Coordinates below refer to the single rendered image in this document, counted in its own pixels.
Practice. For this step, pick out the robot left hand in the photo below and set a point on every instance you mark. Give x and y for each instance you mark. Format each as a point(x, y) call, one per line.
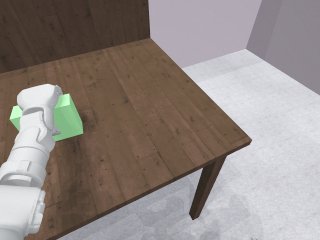
point(46, 94)

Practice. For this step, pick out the left robot upper arm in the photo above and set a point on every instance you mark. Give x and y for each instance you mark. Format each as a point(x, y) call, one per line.
point(21, 211)

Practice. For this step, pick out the sponge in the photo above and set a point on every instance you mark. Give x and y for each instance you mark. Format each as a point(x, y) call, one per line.
point(65, 117)

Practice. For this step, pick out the robot left forearm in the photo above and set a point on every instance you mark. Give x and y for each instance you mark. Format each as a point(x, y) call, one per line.
point(28, 158)

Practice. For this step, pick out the table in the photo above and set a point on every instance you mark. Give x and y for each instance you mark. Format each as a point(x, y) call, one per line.
point(146, 123)

